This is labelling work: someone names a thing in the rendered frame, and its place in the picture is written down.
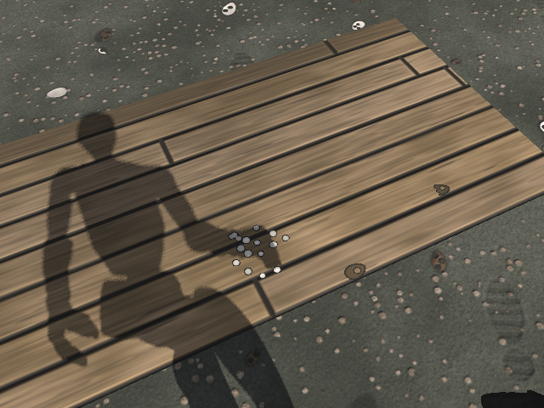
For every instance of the robot right hand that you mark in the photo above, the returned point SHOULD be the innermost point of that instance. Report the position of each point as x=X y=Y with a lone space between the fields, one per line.
x=531 y=399

